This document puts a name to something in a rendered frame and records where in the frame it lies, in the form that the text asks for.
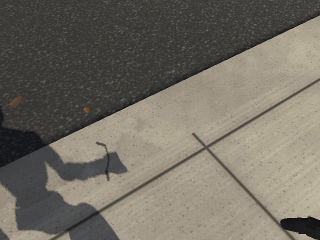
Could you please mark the right robot hand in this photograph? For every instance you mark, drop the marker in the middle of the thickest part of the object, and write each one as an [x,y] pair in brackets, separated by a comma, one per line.
[309,226]

